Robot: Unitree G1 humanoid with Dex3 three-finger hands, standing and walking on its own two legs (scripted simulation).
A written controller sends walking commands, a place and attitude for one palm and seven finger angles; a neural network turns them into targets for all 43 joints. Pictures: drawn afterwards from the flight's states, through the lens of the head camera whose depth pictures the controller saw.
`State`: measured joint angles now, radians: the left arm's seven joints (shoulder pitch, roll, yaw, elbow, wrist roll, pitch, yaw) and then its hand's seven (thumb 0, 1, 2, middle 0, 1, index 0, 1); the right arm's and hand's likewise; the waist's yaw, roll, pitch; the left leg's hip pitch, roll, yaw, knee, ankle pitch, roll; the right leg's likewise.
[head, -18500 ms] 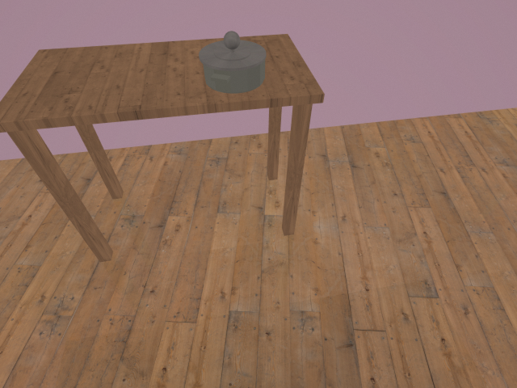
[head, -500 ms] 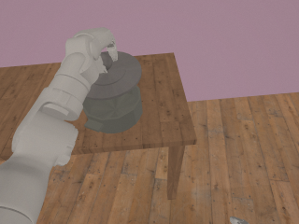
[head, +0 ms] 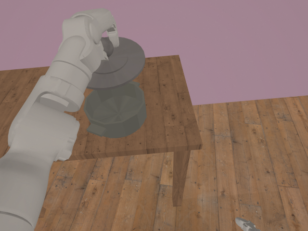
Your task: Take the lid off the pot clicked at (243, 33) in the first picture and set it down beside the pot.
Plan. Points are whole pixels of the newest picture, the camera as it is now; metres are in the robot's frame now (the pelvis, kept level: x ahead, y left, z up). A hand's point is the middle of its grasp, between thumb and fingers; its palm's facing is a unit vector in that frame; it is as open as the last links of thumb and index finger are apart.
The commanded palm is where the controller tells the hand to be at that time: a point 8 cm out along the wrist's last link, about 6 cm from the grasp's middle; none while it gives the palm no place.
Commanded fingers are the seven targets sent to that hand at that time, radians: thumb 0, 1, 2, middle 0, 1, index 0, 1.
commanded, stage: lift the lid straight up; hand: left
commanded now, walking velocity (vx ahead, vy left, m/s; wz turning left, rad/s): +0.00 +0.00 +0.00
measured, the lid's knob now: (103, 47) +0.51 +0.12 +0.23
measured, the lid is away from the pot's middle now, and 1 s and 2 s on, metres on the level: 0.02 0.07 0.18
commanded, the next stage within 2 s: move the lid sideways beside the pot in 0.42 s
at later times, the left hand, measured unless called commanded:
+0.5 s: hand (92, 44) +0.47 +0.13 +0.26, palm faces -0.19 -0.07 -0.98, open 7.9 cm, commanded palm +0.45 +0.13 +0.33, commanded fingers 0.00 0.59 1.02 -0.86 -1.04 -0.85 -1.05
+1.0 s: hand (65, 45) +0.46 +0.18 +0.27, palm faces -0.18 -0.08 -0.98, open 7.9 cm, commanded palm +0.45 +0.19 +0.33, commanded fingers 0.00 0.59 1.02 -0.86 -1.04 -0.85 -1.05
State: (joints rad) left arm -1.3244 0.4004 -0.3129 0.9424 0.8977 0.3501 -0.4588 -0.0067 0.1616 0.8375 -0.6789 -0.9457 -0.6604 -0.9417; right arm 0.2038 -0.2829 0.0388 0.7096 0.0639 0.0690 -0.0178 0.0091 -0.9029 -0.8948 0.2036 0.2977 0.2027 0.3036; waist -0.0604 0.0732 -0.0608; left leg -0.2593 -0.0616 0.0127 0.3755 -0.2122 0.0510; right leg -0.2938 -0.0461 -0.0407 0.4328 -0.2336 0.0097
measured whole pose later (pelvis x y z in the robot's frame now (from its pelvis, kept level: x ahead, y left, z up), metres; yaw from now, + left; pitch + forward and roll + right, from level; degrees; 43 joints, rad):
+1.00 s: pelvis -0.01 +0.01 +0.00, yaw +0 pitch +5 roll +0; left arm -1.32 0.55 -0.28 0.92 0.92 0.31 -0.54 -0.01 0.16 0.84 -0.68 -0.95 -0.66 -0.94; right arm 0.22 -0.28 0.04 0.70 0.08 0.10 -0.03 0.01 -0.90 -0.89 0.20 0.30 0.20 0.30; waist -0.07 0.05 -0.05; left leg -0.27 -0.06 0.01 0.40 -0.21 0.06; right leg -0.29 -0.05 -0.04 0.42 -0.21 0.01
